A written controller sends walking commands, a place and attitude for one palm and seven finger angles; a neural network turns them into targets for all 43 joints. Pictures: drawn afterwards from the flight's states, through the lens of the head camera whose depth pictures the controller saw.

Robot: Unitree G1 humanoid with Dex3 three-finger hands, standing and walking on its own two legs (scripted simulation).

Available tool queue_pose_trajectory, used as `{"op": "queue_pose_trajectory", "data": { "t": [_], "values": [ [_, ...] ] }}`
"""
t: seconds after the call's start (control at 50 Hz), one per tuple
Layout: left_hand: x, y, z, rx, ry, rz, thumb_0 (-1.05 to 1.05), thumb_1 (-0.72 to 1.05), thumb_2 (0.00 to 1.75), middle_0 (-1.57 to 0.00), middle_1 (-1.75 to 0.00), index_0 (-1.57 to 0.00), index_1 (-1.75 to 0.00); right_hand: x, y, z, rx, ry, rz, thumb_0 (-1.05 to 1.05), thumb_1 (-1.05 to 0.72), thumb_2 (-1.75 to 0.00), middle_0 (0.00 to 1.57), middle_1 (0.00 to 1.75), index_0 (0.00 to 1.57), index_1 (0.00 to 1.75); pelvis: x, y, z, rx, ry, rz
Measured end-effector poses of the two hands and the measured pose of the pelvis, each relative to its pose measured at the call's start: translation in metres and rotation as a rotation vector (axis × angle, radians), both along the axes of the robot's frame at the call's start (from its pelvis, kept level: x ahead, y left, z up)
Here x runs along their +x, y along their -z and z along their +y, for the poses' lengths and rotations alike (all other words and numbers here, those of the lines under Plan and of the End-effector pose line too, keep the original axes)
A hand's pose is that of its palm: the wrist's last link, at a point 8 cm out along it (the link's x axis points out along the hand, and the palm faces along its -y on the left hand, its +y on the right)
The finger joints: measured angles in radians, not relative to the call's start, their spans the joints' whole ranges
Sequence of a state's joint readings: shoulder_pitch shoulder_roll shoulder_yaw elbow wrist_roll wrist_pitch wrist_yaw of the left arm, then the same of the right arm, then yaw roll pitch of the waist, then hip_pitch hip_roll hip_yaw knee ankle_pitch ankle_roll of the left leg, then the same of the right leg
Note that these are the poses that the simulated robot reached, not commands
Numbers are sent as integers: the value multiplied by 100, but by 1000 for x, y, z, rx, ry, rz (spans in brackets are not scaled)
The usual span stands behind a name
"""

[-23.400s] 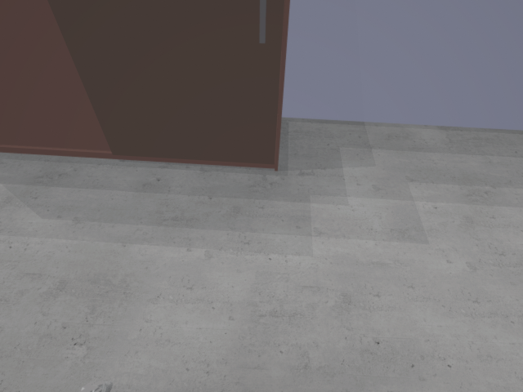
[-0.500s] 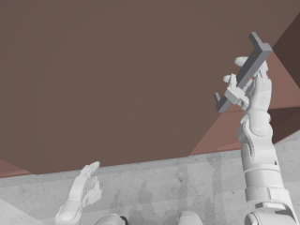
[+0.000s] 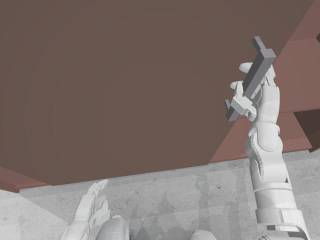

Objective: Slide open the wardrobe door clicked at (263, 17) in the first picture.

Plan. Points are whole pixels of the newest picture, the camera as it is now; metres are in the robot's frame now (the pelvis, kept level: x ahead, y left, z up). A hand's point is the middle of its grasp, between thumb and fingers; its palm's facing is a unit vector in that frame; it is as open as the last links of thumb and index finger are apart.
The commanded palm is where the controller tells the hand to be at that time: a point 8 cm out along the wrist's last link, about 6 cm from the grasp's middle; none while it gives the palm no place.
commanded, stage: step sideways, sliding the door along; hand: right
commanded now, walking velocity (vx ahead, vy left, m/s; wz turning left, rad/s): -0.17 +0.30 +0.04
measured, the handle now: (242, 85) +0.43 -0.24 +0.08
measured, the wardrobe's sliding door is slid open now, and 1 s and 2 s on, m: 0.69 0.69 0.69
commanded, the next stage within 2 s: stop walking and hold the door there in 0.44 s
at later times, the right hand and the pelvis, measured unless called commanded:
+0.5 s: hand (232, 96) +0.39 -0.19 +0.10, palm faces +0.49 +0.87 -0.03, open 6.8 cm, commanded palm +0.34 -0.14 +0.09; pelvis +0.04 +0.06 -0.01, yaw -4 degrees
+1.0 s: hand (237, 98) +0.39 -0.21 +0.09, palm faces +0.46 +0.85 -0.26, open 6.4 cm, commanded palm +0.34 -0.23 +0.08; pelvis +0.08 +0.07 -0.02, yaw +2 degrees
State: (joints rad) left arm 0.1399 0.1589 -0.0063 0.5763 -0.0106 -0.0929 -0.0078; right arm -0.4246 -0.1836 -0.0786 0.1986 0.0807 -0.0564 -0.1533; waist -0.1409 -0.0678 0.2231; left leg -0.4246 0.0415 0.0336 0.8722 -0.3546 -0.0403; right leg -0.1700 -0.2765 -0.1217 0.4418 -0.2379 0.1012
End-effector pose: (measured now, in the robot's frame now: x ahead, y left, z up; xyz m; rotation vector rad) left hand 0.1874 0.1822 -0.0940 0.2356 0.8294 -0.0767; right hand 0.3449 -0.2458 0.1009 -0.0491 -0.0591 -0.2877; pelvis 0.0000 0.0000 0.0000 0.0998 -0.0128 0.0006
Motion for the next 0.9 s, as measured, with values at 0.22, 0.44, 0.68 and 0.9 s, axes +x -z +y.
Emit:
{"op": "queue_pose_trajectory", "data": {
  "t": [0.22,0.44,0.68,0.9],
  "values": [
    [32,32,103,-21,-53,-39,1,90,90,-20,-30,-20,-30,0,-1,15,-58,274,23,0,-71,-87,38,127,8,139,12,20,81,-80,19,21],
    [18,10,143,197,-110,67,1,91,90,-19,-29,-19,-30,-3,3,14,-29,240,-51,1,-74,-84,33,130,8,135,29,16,68,-31,73,45],
    [65,-22,45,13,-11,-54,1,90,90,-20,-30,-20,-30,-1,-2,-4,-185,71,29,-6,-68,-81,34,135,23,135,60,-6,54,35,5,24],
    [85,2,72,-28,-52,-112,0,90,90,-20,-30,-20,-30,-1,-5,-1,-214,159,65,-7,-63,-83,41,134,30,137,91,18,68,-58,14,-28]
  ]
}}
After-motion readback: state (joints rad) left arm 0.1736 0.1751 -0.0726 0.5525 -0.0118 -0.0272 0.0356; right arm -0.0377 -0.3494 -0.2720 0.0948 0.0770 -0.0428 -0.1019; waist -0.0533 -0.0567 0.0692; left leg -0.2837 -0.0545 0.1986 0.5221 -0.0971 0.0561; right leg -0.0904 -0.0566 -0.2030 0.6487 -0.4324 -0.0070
